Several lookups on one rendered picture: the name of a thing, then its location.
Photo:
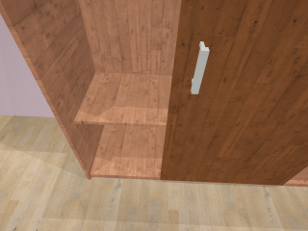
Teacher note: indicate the wardrobe door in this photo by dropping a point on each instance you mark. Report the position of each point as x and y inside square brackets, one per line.
[248, 124]
[303, 175]

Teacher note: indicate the handle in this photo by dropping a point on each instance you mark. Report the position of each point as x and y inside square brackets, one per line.
[200, 67]

